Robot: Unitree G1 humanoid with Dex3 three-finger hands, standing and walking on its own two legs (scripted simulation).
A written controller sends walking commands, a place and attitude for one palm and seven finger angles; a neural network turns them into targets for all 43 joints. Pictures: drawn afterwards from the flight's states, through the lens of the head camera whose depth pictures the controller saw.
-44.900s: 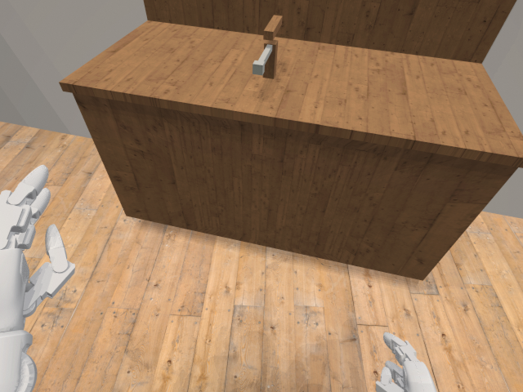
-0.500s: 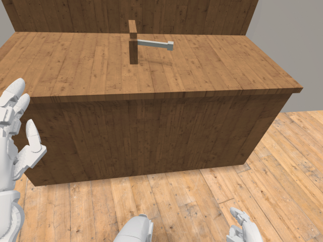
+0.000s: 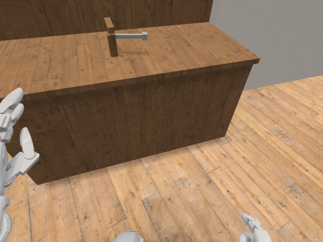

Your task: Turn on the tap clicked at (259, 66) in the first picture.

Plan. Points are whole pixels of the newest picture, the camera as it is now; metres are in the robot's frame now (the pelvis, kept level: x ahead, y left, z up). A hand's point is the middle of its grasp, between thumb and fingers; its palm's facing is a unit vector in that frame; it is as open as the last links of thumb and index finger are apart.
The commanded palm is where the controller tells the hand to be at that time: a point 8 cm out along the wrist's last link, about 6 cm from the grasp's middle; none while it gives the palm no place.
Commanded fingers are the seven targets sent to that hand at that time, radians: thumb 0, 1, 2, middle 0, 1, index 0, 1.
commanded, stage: stop stepping back and stand still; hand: left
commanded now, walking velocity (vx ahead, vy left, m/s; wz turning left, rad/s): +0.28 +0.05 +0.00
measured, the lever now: (144, 36) +0.98 +0.17 +0.10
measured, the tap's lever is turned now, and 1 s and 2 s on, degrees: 75 75 75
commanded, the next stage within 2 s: stand and check the lever's angle in 0.36 s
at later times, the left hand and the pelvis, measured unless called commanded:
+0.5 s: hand (34, 159) +0.21 +0.25 +0.18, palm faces +0.46 -0.79 -0.41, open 7.4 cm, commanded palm +0.14 +0.29 +0.18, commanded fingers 0.00 0.90 0.90 -0.20 -0.30 -0.20 -0.30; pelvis -0.01 +0.00 -0.01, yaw +2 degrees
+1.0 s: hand (36, 147) +0.24 +0.27 +0.16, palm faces +0.40 -0.85 -0.35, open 7.4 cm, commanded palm +0.18 +0.32 +0.18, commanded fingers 0.00 0.90 0.90 -0.20 -0.30 -0.20 -0.30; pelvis +0.02 +0.03 +0.01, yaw +1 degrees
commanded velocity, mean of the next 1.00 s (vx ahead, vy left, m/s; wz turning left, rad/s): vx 0.06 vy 0.01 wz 0.00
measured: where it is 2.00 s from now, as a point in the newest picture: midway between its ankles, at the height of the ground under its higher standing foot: outside the picture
